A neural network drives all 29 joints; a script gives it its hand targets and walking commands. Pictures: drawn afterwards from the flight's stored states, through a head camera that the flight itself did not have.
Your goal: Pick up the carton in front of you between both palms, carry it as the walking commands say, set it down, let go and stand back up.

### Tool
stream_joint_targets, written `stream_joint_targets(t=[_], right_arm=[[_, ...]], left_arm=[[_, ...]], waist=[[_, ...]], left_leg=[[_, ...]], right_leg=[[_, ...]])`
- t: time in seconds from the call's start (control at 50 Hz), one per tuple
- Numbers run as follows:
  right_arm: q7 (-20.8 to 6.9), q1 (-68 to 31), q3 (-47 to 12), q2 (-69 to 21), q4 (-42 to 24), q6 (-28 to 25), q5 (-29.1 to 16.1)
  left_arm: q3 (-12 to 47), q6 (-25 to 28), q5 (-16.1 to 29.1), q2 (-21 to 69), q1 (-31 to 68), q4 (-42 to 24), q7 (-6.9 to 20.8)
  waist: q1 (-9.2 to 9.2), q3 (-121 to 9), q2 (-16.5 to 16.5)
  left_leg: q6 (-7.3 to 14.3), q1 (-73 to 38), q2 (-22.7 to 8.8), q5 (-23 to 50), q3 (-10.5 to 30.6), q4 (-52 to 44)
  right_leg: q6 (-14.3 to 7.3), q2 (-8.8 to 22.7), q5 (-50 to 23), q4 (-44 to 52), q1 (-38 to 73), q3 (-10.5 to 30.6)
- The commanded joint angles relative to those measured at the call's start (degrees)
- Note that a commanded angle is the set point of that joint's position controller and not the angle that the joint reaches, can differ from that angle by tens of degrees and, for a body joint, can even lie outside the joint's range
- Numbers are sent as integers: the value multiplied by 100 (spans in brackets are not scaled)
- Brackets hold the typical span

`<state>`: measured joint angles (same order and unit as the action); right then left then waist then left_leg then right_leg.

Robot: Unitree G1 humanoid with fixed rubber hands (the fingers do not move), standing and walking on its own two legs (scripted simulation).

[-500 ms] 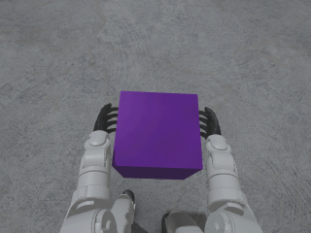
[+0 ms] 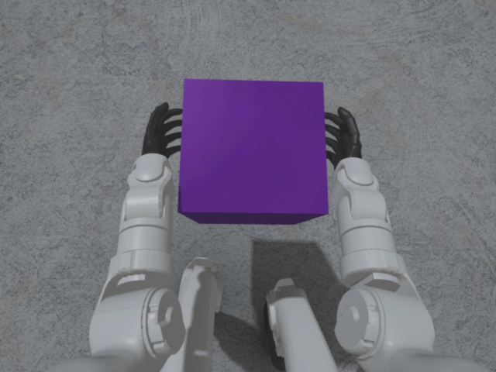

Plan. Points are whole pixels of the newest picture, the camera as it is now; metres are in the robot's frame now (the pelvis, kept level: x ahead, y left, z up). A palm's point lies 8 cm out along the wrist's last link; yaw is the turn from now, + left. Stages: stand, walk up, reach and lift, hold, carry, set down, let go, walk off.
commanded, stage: set down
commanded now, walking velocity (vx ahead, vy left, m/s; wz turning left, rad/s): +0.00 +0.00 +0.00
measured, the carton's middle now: (250, 165) +0.45 +0.03 -0.16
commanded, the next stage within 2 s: none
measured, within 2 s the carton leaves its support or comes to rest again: rests again in 2.00 s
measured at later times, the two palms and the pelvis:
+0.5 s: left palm (176, 165) +0.46 +0.18 -0.25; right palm (316, 162) +0.49 -0.12 -0.23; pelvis -0.03 +0.00 -0.12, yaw -3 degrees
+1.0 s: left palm (181, 167) +0.49 +0.19 -0.36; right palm (297, 168) +0.52 -0.11 -0.38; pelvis -0.03 +0.00 -0.20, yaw -5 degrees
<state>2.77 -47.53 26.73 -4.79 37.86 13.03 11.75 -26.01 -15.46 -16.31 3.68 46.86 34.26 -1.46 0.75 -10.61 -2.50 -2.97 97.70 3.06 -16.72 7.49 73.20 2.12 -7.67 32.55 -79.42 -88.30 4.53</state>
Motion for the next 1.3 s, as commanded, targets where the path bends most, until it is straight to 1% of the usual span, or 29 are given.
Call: stream_joint_targets(t=[0.0,0.08,0.16,0.22,0.34,0.44,0.52,0.68,0.8,0.82,0.86,0.9,0.96,1.02,1.08,1.12,1.2,1.28], right_arm=[[-1422,-3500,-2944,-5038,243,-107,-515],[-1452,-3808,-3025,-4887,250,-159,-677],[-1456,-4134,-3186,-4758,219,-173,-904],[-1444,-4377,-3276,-4675,218,-156,-1047],[-1373,-4841,-3295,-4509,334,-103,-1163],[-1279,-5227,-3200,-4353,513,-87,-1162],[-1194,-5563,-3119,-4207,665,-91,-1162],[-1006,-6180,-3130,-3887,916,-125,-1280],[-869,-6620,-3335,-3632,955,-193,-1511],[-850,-6685,-3349,-3573,1005,-206,-1514],[-802,-6736,-3453,-3597,1000,-246,-1535],[-742,-6877,-3625,-3627,826,-319,-1636],[-683,-6970,-3820,-3702,661,-388,-1706],[-679,-6825,-3757,-3727,778,-387,-1594],[-699,-6602,-3585,-3703,1035,-362,-1427],[-716,-6533,-3480,-3674,1151,-355,-1345],[-777,-6535,-3309,-3529,1294,-372,-1294],[-807,-6640,-3220,-3289,1368,-430,-1292]], left_arm=[[3099,101,641,5347,3219,422,1040],[3261,141,788,5321,3597,290,888],[3419,160,923,5217,3929,135,735],[3456,157,1000,5114,4155,52,650],[3352,131,1093,4862,4651,47,597],[3128,120,1121,4594,5091,149,648],[2912,127,1131,4336,5435,256,719],[2583,194,1251,3779,6019,461,873],[2550,271,1507,3418,6449,502,978],[2492,297,1561,3364,6565,465,1010],[2420,344,1631,3255,6584,506,1073],[2413,409,1775,3312,6517,523,1110],[2306,447,1888,3365,6433,637,1145],[2135,423,1851,3396,6198,917,1245],[1940,411,1744,3344,6033,1139,1341],[1821,418,1680,3286,5977,1222,1376],[1681,452,1595,3146,5966,1328,1383],[1585,520,1591,3007,6038,1386,1332]], waist=[[4,-4886,471],[-25,-5366,639],[25,-5734,731],[84,-5887,716],[170,-5918,592],[227,-5814,461],[310,-5711,348],[582,-5540,79],[805,-5495,-99],[871,-5331,-241],[925,-5088,-512],[937,-5164,-656],[1024,-5377,-899],[1012,-5151,-1045],[1004,-4682,-1103],[1002,-4394,-1101],[1027,-3881,-941],[1024,-3624,-854]], left_leg=[[58,-4980,446,1234,-801,221],[-25,-4997,438,1444,-807,650],[-73,-4949,431,1555,-828,1054],[-83,-4823,432,1556,-852,1327],[-80,-4306,438,1435,-945,1836],[-71,-3732,427,1329,-1058,2237],[-63,-3223,405,1243,-1163,2548],[-49,-2339,294,1197,-1347,3156],[-45,-1963,175,1382,-1404,3599],[-38,-1648,156,1328,-1400,3646],[-13,-1400,128,1511,-1353,3752],[19,-1510,119,1820,-1300,3858],[48,-1486,95,2152,-1266,4006],[44,-954,77,1960,-1283,4060],[53,-405,55,1656,-1296,4075],[78,-230,43,1519,-1281,4086],[126,-165,38,1386,-1257,4116],[136,-235,44,1325,-1214,4130]], right_leg=[[28,-336,-1004,849,-449,-642],[11,-378,-1048,383,-951,-728],[22,-414,-1041,-71,-1321,-790],[38,-428,-1001,-379,-1528,-827],[60,-435,-922,-879,-1813,-881],[69,-432,-896,-1221,-1942,-900],[77,-431,-892,-1475,-1970,-895],[98,-413,-985,-1993,-1822,-861],[92,-357,-1164,-2402,-1710,-828],[92,-326,-1148,-2444,-1670,-796],[110,-303,-1442,-2587,-1594,-797],[108,-292,-1717,-2711,-1521,-812],[93,-234,-2161,-2837,-1283,-739],[74,-165,-2379,-2859,-1183,-635],[50,-125,-2365,-2841,-1334,-535],[31,-133,-2202,-2837,-1564,-517],[-30,-181,-1761,-2866,-2067,-522],[-71,-200,-1436,-2923,-2365,-559]])
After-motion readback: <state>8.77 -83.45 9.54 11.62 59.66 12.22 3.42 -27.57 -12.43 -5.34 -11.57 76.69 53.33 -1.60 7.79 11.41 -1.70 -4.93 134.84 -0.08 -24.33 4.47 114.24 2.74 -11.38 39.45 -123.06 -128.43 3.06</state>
